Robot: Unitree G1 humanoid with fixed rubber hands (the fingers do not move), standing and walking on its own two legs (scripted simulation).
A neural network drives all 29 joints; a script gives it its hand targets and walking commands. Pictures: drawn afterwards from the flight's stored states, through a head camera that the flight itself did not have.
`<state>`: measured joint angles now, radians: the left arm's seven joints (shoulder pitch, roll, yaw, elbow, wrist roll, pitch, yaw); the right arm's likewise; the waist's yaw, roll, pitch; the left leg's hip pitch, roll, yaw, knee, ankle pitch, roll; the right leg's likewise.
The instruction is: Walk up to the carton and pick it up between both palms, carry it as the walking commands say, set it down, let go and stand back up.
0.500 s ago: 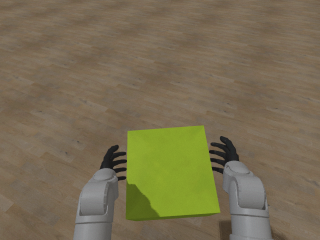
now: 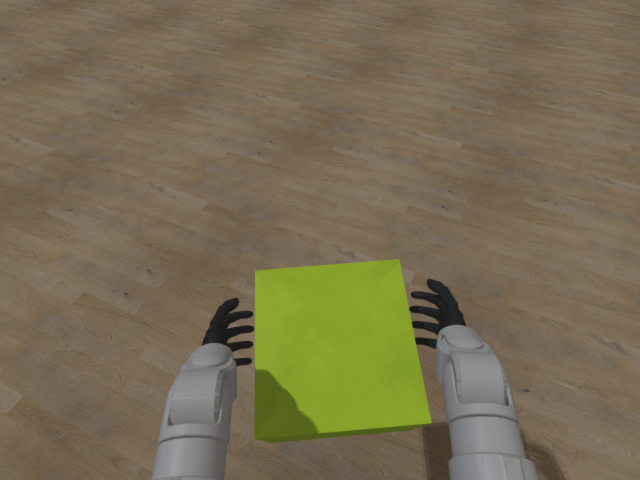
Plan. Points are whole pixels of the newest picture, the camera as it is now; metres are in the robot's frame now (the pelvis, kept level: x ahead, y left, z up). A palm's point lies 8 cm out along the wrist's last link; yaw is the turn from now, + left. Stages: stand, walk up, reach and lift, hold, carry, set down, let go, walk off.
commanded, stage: hold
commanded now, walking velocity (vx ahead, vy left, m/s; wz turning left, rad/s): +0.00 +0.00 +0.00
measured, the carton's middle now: (333, 352) +0.31 +0.00 -0.07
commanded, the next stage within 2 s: set down in 0.38 s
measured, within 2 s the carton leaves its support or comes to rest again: neither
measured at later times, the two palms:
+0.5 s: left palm (211, 336) +0.28 +0.15 +0.04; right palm (452, 326) +0.29 -0.15 +0.05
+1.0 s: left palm (229, 342) +0.31 +0.14 -0.03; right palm (440, 336) +0.31 -0.15 -0.02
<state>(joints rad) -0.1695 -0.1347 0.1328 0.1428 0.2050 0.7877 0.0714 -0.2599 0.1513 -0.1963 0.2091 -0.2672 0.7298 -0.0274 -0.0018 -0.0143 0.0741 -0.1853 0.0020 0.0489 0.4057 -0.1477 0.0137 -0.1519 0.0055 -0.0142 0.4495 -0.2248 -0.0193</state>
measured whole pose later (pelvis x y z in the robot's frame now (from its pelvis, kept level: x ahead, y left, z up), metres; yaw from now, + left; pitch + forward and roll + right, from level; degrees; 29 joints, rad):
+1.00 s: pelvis +0.00 +0.01 -0.01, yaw -1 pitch +3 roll +1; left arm -0.38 -0.19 0.35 0.48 0.35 0.50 0.03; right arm -0.42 0.20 -0.43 0.48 -0.41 0.44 0.03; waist 0.00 0.00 0.04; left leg -0.41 -0.01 0.04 0.55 -0.20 0.02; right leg -0.39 0.02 0.03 0.60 -0.27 -0.02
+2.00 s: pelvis -0.04 +0.01 -0.15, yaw -1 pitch +37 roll +0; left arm -0.67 -0.10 0.34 0.57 0.20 0.32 0.16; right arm -0.71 0.15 -0.49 0.51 -0.27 0.28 -0.04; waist -0.02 0.00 -0.19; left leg -1.54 -0.02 0.01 1.26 -0.37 0.02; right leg -1.50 0.04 0.03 1.31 -0.45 0.00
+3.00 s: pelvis -0.07 +0.01 -0.28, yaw -3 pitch +45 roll +0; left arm -1.02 0.08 0.33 0.75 0.10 0.29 0.15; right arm -1.11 0.03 -0.47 0.71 -0.20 0.24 -0.15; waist -0.01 -0.01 -0.08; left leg -2.04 -0.08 -0.03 1.74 -0.48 -0.02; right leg -2.01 0.09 0.02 1.78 -0.55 0.01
